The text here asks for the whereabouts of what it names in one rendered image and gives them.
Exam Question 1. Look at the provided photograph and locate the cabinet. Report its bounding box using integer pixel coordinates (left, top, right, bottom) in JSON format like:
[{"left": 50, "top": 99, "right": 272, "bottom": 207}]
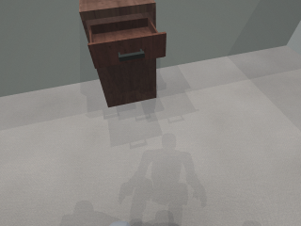
[{"left": 79, "top": 0, "right": 157, "bottom": 107}]

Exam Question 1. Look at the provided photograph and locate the handle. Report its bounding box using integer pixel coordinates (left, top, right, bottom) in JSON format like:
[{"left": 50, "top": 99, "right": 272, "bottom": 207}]
[{"left": 118, "top": 49, "right": 145, "bottom": 62}]

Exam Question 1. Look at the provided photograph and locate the drawer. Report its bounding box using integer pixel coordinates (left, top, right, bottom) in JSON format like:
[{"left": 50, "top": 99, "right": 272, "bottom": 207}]
[{"left": 87, "top": 17, "right": 166, "bottom": 69}]

